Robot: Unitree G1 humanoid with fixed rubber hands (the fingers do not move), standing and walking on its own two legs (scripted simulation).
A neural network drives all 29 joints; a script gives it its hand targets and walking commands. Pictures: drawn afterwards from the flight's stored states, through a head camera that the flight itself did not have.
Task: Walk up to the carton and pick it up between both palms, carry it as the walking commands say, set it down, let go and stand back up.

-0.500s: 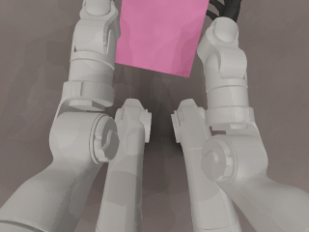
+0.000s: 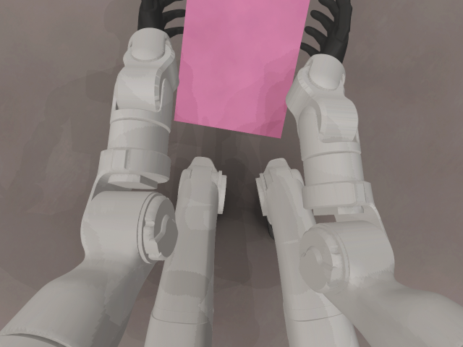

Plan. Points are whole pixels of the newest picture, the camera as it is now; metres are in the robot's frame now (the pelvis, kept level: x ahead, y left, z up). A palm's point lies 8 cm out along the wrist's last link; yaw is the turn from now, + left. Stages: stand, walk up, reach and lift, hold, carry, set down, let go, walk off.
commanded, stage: reach and lift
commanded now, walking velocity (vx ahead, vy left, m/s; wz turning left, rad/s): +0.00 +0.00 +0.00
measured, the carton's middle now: (240, 58) +0.51 +0.01 -0.18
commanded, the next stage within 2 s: none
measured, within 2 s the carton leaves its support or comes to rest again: neither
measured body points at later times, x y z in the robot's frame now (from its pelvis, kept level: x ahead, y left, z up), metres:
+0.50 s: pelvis +0.01 +0.00 +0.05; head +0.26 +0.01 +0.42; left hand +0.51 +0.13 +0.00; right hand +0.47 -0.11 +0.00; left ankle +0.16 +0.12 -0.51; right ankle +0.14 -0.11 -0.51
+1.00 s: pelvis +0.08 +0.02 +0.14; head +0.24 +0.03 +0.56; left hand +0.48 +0.13 +0.07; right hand +0.46 -0.11 +0.08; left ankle +0.16 +0.12 -0.51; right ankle +0.14 -0.11 -0.51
